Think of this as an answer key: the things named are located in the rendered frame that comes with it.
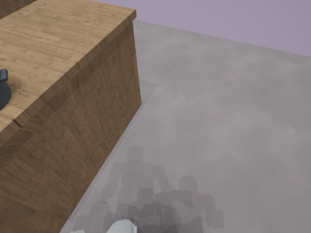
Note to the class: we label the pot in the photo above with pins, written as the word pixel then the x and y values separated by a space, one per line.
pixel 5 90

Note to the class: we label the table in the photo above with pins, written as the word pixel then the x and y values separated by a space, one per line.
pixel 73 73

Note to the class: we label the robot left thigh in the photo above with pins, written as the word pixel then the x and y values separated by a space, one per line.
pixel 123 226

